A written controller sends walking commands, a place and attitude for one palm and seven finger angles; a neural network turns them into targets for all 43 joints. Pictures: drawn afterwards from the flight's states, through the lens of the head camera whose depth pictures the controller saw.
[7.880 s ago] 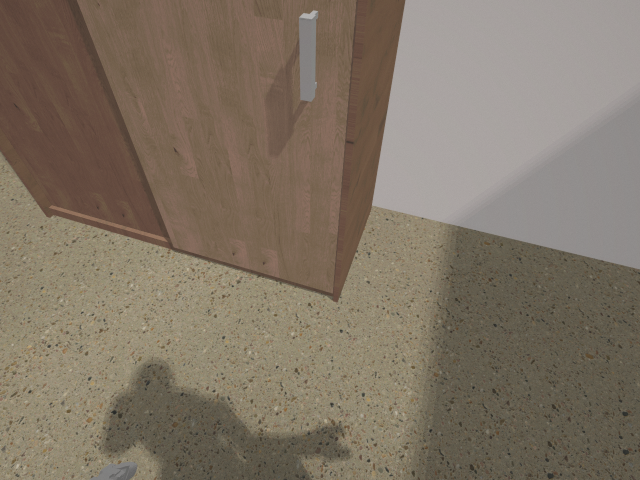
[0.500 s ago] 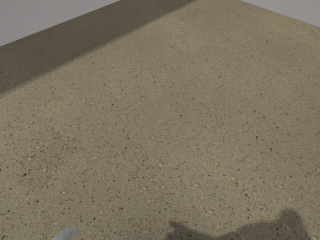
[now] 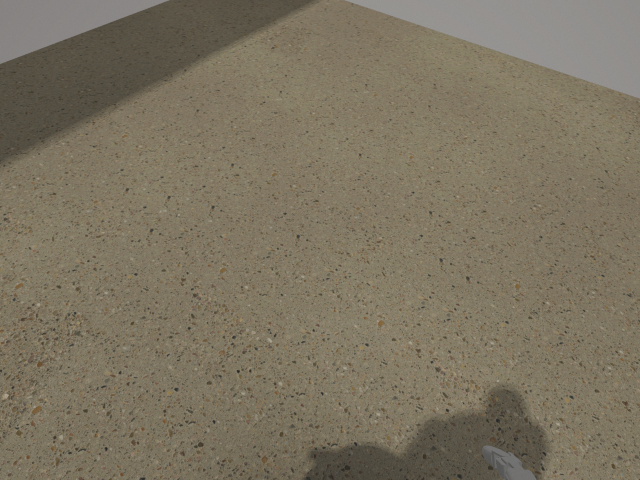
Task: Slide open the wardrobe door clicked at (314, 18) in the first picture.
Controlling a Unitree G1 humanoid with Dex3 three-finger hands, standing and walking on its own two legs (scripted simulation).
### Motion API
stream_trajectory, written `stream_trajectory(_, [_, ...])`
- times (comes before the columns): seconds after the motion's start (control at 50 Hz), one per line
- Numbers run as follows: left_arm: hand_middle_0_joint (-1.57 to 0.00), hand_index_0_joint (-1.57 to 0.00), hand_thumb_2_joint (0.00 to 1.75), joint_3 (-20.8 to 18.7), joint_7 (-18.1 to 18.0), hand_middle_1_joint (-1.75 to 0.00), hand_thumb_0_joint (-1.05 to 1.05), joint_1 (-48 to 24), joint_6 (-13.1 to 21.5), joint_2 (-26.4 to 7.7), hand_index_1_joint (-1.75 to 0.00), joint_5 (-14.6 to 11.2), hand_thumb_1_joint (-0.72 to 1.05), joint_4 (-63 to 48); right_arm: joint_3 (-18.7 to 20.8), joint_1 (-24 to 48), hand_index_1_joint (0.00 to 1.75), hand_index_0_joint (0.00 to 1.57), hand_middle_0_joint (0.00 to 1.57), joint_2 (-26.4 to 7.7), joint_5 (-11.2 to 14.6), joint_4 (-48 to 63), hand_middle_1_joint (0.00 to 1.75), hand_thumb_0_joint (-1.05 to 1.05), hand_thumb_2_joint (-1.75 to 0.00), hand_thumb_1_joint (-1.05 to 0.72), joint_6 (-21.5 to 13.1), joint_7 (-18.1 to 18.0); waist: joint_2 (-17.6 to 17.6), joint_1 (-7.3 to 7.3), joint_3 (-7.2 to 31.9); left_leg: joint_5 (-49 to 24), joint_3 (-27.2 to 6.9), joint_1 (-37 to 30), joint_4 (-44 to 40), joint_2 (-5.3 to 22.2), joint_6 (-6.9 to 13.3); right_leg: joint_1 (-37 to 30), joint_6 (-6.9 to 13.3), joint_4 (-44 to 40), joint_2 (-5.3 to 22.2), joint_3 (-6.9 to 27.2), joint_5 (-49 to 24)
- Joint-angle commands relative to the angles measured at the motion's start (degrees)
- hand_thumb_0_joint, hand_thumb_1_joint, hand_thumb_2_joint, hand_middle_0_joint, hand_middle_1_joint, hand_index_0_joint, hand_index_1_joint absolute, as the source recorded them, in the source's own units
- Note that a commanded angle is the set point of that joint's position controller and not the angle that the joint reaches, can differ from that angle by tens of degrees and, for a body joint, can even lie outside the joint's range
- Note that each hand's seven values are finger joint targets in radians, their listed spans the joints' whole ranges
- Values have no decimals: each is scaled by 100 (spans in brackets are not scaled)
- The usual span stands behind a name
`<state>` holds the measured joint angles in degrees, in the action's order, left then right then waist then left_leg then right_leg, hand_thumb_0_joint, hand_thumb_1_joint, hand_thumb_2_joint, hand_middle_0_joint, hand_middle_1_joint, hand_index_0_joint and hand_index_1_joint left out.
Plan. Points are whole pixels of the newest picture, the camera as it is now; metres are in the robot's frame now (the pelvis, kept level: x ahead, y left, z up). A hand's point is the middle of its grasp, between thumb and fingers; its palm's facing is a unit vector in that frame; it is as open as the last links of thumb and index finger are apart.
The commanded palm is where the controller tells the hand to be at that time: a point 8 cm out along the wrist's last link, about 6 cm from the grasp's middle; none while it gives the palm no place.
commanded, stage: turn to face it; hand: right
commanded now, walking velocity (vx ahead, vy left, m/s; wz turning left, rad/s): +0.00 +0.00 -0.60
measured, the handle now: out of the picture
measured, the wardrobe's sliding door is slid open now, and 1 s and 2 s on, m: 0.00 0.00 0.00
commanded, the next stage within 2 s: none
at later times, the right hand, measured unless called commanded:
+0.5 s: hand out of the picture -0.06 -0.26 -0.18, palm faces +0.37 +0.89 -0.25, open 7.4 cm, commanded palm none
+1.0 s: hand out of the picture +0.00 -0.26 -0.13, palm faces +0.57 +0.78 -0.27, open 7.4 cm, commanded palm none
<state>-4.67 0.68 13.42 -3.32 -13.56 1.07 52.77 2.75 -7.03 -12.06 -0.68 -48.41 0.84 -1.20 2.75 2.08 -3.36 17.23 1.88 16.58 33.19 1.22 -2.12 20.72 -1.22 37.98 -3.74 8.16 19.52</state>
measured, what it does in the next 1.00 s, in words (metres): steps on the spot, turning right: right foot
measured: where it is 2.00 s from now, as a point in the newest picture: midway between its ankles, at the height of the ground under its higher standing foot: outside the picture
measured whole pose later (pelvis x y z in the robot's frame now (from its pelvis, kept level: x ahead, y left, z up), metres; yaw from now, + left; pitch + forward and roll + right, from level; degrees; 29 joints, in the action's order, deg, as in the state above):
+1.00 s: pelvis -0.01 -0.01 +0.01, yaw -37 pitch +1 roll +0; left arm -4.3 0.5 15.6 -3.2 -12.4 1.4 53.2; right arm 2.8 -5.3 -12.6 -0.1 -47.8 2.0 -1.3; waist 1.8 3.4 -3.0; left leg 19.3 -0.6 16.5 34.2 0.5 -3.9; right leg 19.4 0.7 31.0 -6.0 11.1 11.6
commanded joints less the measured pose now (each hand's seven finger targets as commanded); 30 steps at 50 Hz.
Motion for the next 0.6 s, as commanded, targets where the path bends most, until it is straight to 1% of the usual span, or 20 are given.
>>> stream_trajectory(0.0, [-20,-20,90,-255,-14,-30,0,-207,78,-741,-30,13,90,-675,329,-434,30,20,20,-1261,-33,357,30,0,-90,-90,-141,-142,-1441,-252,579,-996,-1794,-803,-1800,2529,1010,1357,-102,2810,333,-122,1160])
stream_trajectory(0.02, [-20,-20,90,-248,20,-30,0,-157,26,-684,-30,32,90,-511,283,-142,30,20,20,-1164,-25,409,30,0,-90,-90,-121,-116,-1386,-135,352,-711,-1501,-587,-1786,2161,889,1331,-152,3139,403,-290,816])
stream_trajectory(0.04, [-20,-20,90,-245,64,-30,0,-102,-11,-682,-30,43,90,-395,207,36,30,20,20,-992,-16,446,30,0,-90,-90,-118,-91,-1247,-42,95,-723,-980,-380,-1735,1861,785,1292,-202,3363,484,-434,419])
stream_trajectory(0.06, [-20,-20,90,-224,97,-30,0,-48,-25,-626,-30,51,90,-363,167,31,30,20,20,-876,-24,448,30,0,-90,-90,-136,-78,-1206,-23,42,-948,-623,-349,-1675,1684,719,1274,-245,3391,492,-544,205])
stream_trajectory(0.1, [-20,-20,90,-198,125,-30,0,-43,-43,-542,-30,27,90,-320,163,-127,30,20,20,-862,-41,379,30,0,-90,-90,-147,-83,-1249,-57,39,-1056,-259,-502,-1672,1624,677,1269,-305,3217,531,-679,27])
stream_trajectory(0.2, [-20,-20,90,-141,133,-30,0,-555,-63,-506,-30,4,90,-445,215,-661,30,20,20,-1040,-78,162,30,0,-90,-90,-117,-84,-1302,-342,35,-1420,32,-940,-1598,1855,817,1139,-392,2218,635,-974,306])
stream_trajectory(0.26, [-20,-20,90,-74,133,-30,0,-725,-9,-431,-30,-19,90,-496,269,-768,30,20,20,-1186,-105,97,30,0,-90,-90,-94,-72,-1456,-413,233,-2093,279,-1153,-1298,1979,886,831,-365,1344,661,-1214,456])
stream_trajectory(0.3, [-20,-20,90,-38,131,-30,0,-789,45,-409,-30,-43,90,-537,294,-824,30,20,20,-1236,-122,34,30,0,-90,-90,-76,-60,-1554,-480,329,-2496,334,-1195,-1067,2063,887,503,-284,783,600,-1359,585])
stream_trajectory(0.32, [-20,-20,90,-23,119,-30,0,-720,63,-396,-30,-47,90,-547,322,-842,30,20,20,-1294,-120,30,30,0,-90,-90,-61,-54,-1577,-475,410,-2627,393,-1189,-941,2101,872,321,-243,573,567,-1428,559])
stream_trajectory(0.36, [-20,-20,90,-35,99,-30,0,-414,118,-477,-30,-40,90,-491,346,-744,30,20,20,-1319,-94,8,30,0,-90,-90,-33,-37,-1491,-295,598,-2604,678,-1107,-445,2054,645,-210,-169,-300,520,-1529,10])
stream_trajectory(0.38, [-20,-20,90,-69,101,-30,0,-152,158,-614,-30,-28,90,-443,343,-715,30,20,20,-1283,-46,12,30,0,-90,-90,-9,-20,-1114,-139,788,-2362,875,-845,116,1921,414,-830,-110,-1025,494,-1439,-671])
stream_trajectory(0.4, [-20,-20,90,-177,92,-30,0,234,225,-1055,-30,-13,90,-388,312,-739,30,20,20,-1088,-5,86,30,0,-90,-90,13,-2,-36,84,1097,-1408,1022,74,1290,1556,89,-1886,161,-1574,1112,-499,-1790])
stream_trajectory(0.42, [-20,-20,90,-337,36,-30,0,620,265,-1709,-30,-10,90,-345,202,-547,30,20,20,-661,24,367,30,0,-90,-90,20,36,1744,315,1123,2054,933,1815,2554,718,-388,-2609,899,-1644,2658,1483,-4457])
stream_trajectory(0.44, [-20,-20,90,-332,-10,-30,0,903,217,-1773,-30,-42,90,-177,176,-245,30,20,20,-765,-31,449,30,0,-90,-90,90,-5,1199,397,1235,2195,264,1867,3179,693,-300,-2487,1310,-1471,2918,1324,-5031])
stream_trajectory(0.46, [-20,-20,90,-269,-59,-30,0,702,225,-1559,-30,-19,90,-170,189,-151,30,20,20,-770,-48,382,30,0,-90,-90,127,-24,1039,312,1031,1838,69,1843,3378,765,-260,-2107,1262,-1549,2573,979,-4262])
stream_trajectory(0.48, [-20,-20,90,-228,-117,-30,0,390,243,-1396,-30,1,90,-284,230,-81,30,20,20,-744,-33,307,30,0,-90,-90,117,-12,1214,234,808,1457,-21,1961,3523,722,-267,-1861,1168,-1578,2272,951,-3872])
stream_trajectory(0.5, [-20,-20,90,-166,-137,-30,0,54,251,-1220,-30,2,90,-391,243,-78,30,20,20,-807,-27,231,30,0,-90,-90,104,24,958,110,635,1020,-116,1901,3605,717,-291,-1563,1052,-1634,2052,761,-3546])
stream_trajectory(0.52, [-20,-20,90,-112,-138,-30,0,-162,262,-1136,-30,10,90,-450,250,-197,30,20,20,-809,-33,151,30,0,-90,-90,100,46,757,-11,518,759,-130,1795,3596,677,-306,-1424,957,-1687,1863,570,-3470])
stream_trajectory(0.54, [-20,-20,90,-94,-137,-30,0,-211,277,-1105,-30,2,90,-476,255,-265,30,20,20,-803,-34,97,30,0,-90,-90,103,58,596,-65,484,576,-110,1706,3576,616,-325,-1364,883,-1727,1726,493,-3448])
stream_trajectory(0.58, [-20,-20,90,-90,-143,-30,0,-181,294,-1100,-30,-13,90,-497,248,-376,30,20,20,-811,-30,49,30,0,-90,-90,118,49,441,-107,592,383,-160,1623,3435,558,-369,-1429,894,-1780,1646,483,-3320])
